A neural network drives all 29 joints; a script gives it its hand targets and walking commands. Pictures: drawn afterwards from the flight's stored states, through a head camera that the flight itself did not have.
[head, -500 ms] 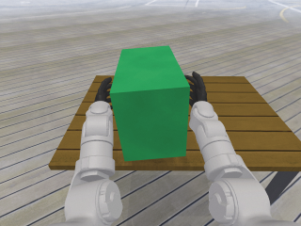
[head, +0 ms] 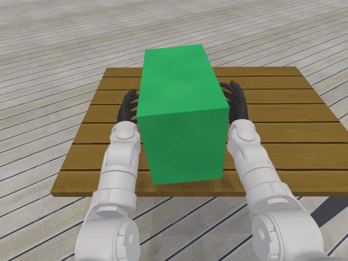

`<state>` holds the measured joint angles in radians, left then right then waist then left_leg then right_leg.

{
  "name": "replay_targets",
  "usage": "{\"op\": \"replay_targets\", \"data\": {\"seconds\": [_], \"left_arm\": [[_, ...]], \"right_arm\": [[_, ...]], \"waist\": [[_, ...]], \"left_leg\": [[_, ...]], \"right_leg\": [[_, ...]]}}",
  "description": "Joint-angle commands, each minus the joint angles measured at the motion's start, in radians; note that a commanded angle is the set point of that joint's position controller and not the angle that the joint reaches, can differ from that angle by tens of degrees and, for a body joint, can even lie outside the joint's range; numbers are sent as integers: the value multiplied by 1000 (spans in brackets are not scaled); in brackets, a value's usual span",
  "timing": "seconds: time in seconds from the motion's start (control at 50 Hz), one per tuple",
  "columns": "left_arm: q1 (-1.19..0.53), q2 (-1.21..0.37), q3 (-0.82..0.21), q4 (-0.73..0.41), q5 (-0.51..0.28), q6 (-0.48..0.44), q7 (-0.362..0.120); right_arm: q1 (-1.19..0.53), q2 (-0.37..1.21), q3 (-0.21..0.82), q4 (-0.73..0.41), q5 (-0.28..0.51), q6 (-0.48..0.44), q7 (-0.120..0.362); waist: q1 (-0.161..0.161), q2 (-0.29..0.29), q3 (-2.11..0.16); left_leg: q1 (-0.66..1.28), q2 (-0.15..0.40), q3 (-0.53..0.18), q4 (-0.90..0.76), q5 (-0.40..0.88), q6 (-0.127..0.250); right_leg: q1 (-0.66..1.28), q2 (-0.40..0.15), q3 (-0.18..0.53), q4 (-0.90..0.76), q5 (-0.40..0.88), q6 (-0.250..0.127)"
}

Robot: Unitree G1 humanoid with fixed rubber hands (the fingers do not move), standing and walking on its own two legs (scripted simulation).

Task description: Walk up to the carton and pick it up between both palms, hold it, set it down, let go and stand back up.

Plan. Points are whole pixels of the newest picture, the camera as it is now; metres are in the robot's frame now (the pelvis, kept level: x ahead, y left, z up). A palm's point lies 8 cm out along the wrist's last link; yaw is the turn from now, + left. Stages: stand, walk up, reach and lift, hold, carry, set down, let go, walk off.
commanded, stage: set down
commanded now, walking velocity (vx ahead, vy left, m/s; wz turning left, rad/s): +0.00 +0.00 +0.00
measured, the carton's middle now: (179, 107) +0.48 -0.01 +0.12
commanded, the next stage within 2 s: none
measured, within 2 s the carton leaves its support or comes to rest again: neither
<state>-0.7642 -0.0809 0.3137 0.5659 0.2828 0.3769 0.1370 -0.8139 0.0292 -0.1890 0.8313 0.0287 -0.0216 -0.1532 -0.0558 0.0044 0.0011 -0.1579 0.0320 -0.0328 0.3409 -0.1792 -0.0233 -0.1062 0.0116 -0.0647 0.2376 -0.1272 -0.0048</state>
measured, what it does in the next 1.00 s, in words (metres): stands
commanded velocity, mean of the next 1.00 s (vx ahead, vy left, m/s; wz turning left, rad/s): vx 0.00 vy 0.00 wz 0.00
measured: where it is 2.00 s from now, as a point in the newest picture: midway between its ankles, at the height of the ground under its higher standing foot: outside the picture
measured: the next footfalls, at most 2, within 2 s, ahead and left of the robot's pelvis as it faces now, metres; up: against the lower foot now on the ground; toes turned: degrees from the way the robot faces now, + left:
none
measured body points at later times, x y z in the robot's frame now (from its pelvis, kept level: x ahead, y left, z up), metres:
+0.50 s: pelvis +0.00 +0.00 +0.00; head +0.01 +0.00 +0.45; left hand +0.42 +0.12 +0.12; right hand +0.43 -0.13 +0.13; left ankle +0.00 +0.13 -0.75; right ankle +0.00 -0.11 -0.75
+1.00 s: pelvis -0.01 -0.01 +0.00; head +0.02 -0.01 +0.45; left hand +0.42 +0.10 +0.08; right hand +0.42 -0.16 +0.09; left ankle +0.00 +0.13 -0.75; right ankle +0.00 -0.11 -0.75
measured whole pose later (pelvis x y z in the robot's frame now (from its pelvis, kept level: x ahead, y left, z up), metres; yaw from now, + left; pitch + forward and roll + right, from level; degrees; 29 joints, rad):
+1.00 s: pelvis -0.01 -0.01 +0.00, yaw -3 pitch +4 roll +0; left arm -0.85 -0.12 0.50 0.94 0.33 0.12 0.15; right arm -0.85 0.09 -0.58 1.02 -0.32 -0.14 -0.05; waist 0.00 0.01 -0.02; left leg -0.24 0.04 0.01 0.31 -0.15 -0.03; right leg -0.24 0.01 -0.02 0.29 -0.13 -0.01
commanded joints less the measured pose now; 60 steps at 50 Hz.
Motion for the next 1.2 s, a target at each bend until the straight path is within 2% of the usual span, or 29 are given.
{"op": "replay_targets", "data": {"seconds": [0.0, 0.06, 0.08, 0.1, 0.14, 0.16, 0.18, 0.2, 0.24, 0.3, 0.34, 0.4, 0.42, 0.46, 0.48, 0.5, 0.56, 0.58, 0.64, 0.68, 0.7, 0.72, 0.74, 0.76, 0.84, 0.9, 1.0, 1.1, 1.18], "left_arm": [[-706, -668, -379, -175, -55, -110, -156], [-687, -656, -399, -218, -61, -104, -165], [-704, -655, -399, -206, -64, -104, -163], [-697, -660, -404, -214, -67, -109, -163], [-709, -658, -409, -221, -66, -114, -162], [-707, -670, -425, -243, -79, -122, -159], [-733, -674, -441, -249, -91, -129, -153], [-762, -682, -470, -290, -107, -145, -145], [-789, -715, -530, -347, -134, -165, -126], [-853, -768, -597, -379, -157, -193, -92], [-868, -759, -597, -364, -155, -204, -73], [-862, -729, -513, -192, -114, -200, -77], [-854, -718, -486, -166, -110, -203, -82], [-858, -686, -404, -72, -87, -201, -90], [-844, -670, -371, -14, -79, -199, -96], [-847, -650, -330, 20, -76, -206, -100], [-903, -618, -239, 93, -45, -243, -110], [-906, -611, -199, 114, -35, -260, -110], [-966, -579, -168, 113, -20, -307, -106], [-985, -558, -149, 123, -10, -332, -106], [-984, -546, -137, 130, -4, -344, -106], [-968, -542, -121, 153, 9, -349, -107], [-957, -526, -103, 174, 19, -353, -109], [-957, -525, -93, 176, 18, -361, -104], [-989, -489, -84, 164, 15, -367, -102], [-960, -498, -79, 168, 13, -381, -91], [-912, -498, -67, 217, 32, -395, -91], [-853, -490, -78, 221, 33, -413, -94], [-814, -478, -56, 251, 45, -412, -105]], "right_arm": [[-768, 586, 362, -233, 18, -48, 80], [-730, 593, 384, -231, 34, -41, 74], [-741, 582, 376, -237, 32, -43, 73], [-748, 587, 386, -243, 40, -44, 75], [-741, 593, 393, -256, 44, -51, 76], [-742, 598, 405, -258, 43, -51, 76], [-758, 605, 409, -287, 45, -54, 79], [-750, 617, 420, -286, 43, -59, 81], [-759, 628, 434, -322, 48, -73, 88], [-769, 633, 411, -315, 28, -84, 102], [-751, 618, 373, -302, -5, -74, 110], [-751, 612, 289, -195, -67, -37, 122], [-762, 610, 282, -200, -76, -35, 125], [-786, 614, 235, -143, -112, -18, 132], [-793, 619, 209, -99, -116, -14, 138], [-802, 615, 191, -85, -130, -16, 140], [-832, 620, 116, 10, -174, -35, 155], [-838, 607, 84, 15, -195, -45, 163], [-791, 601, 8, 95, -251, -82, 181], [-768, 609, -36, 132, -290, -96, 193], [-774, 602, -47, 106, -302, -105, 201], [-778, 599, -70, 129, -315, -108, 208], [-772, 600, -65, 130, -323, -114, 213], [-784, 592, -73, 116, -334, -122, 217], [-772, 580, -103, 126, -362, -137, 231], [-766, 552, -123, 117, -380, -154, 235], [-739, 573, -81, 117, -387, -175, 236], [-710, 589, -44, 107, -392, -194, 230], [-677, 598, -36, 121, -405, -179, 234]], "waist": [[7, 4, -671], [17, 7, -657], [4, 8, -647], [18, -3, -637], [13, 10, -652], [26, 11, -667], [-4, 19, -691], [2, 26, -738], [-22, 62, -824], [-29, 115, -909], [-48, 116, -912], [-23, 65, -812], [-11, 54, -814], [15, -12, -780], [15, -6, -743], [35, -14, -725], [47, -4, -704], [54, -4, -697], [29, 24, -710], [30, 23, -723], [30, 20, -716], [52, 11, -680], [46, 7, -673], [64, -7, -670], [52, 5, -696], [46, -11, -729], [68, -36, -749], [77, -46, -795], [94, -71, -768]], "left_leg": [[183, -43, 64, 27, 501, -34], [153, -55, 63, 24, 494, -34], [158, -55, 62, 24, 504, -38], [163, -53, 59, 26, 503, -32], [185, -57, 49, 40, 535, -44], [183, -52, 43, 42, 546, -39], [196, -57, 45, 58, 556, -43], [214, -50, 41, 69, 602, -52], [275, -47, 30, 114, 717, -69], [380, -25, 2, 163, 868, -95], [439, -18, 0, 167, 850, -102], [333, -31, 30, 107, 605, -68], [302, -31, 33, 95, 564, -58], [187, -30, 51, 37, 399, -28], [140, -36, 67, 11, 331, -17], [105, -40, 75, -10, 287, -10], [65, -34, 89, -44, 189, -5], [60, -32, 94, -49, 178, -3], [114, -31, 105, -43, 218, -26], [106, -28, 119, -45, 209, -27], [103, -29, 120, -43, 198, -23], [73, -26, 134, -50, 183, -20], [63, -26, 128, -52, 172, -23], [54, -26, 126, -53, 154, -9], [41, -22, 135, -62, 143, -16], [61, -23, 148, -43, 211, -25], [8, -29, 143, -37, 240, -12], [-45, -39, 152, -30, 315, -3], [-74, -36, 157, -42, 292, 4]], "right_leg": [[348, 31, -25, 81, 580, 49], [383, 33, -15, 103, 631, 54], [377, 35, -15, 96, 615, 60], [366, 33, -21, 99, 609, 60], [359, 39, -24, 110, 639, 64], [352, 35, -16, 113, 647, 60], [334, 34, -22, 111, 661, 62], [312, 44, -19, 114, 677, 64], [273, 44, -22, 120, 728, 60], [140, 57, -37, 106, 670, 54], [39, 60, -43, 64, 585, 39], [73, 44, -29, 62, 522, 44], [101, 38, -25, 71, 535, 45], [174, 25, -12, 74, 495, 52], [193, 15, -7, 76, 465, 62], [224, 11, -6, 77, 443, 58], [226, 10, -4, 69, 346, 50], [229, 10, -7, 69, 324, 49], [179, 19, -20, 64, 315, 34], [181, 20, -22, 66, 302, 34], [198, 16, -24, 73, 305, 34], [197, 15, -16, 76, 290, 37], [211, 15, -23, 83, 285, 41], [222, 10, -13, 83, 275, 36], [209, 10, -17, 85, 239, 31], [218, 13, -23, 99, 328, 33], [265, 2, -11, 124, 436, 44], [331, -7, 1, 158, 611, 51], [341, -14, 4, 165, 601, 64]]}}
